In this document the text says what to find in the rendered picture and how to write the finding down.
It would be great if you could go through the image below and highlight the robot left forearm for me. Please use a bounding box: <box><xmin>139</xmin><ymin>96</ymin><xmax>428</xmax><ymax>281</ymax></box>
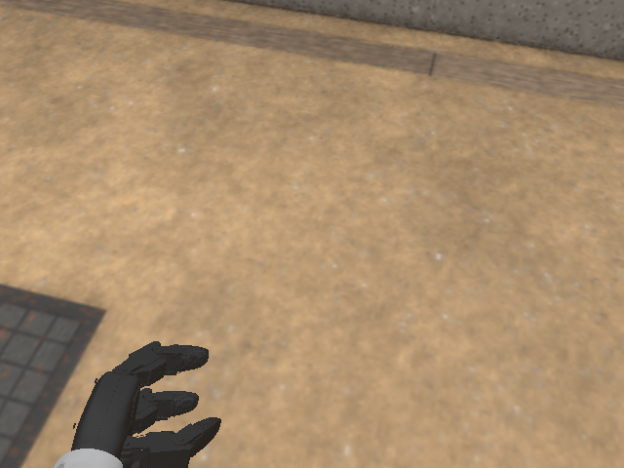
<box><xmin>54</xmin><ymin>448</ymin><xmax>123</xmax><ymax>468</ymax></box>

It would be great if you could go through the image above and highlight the robot left hand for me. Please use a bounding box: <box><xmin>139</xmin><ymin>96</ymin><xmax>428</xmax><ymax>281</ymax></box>
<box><xmin>71</xmin><ymin>341</ymin><xmax>221</xmax><ymax>468</ymax></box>

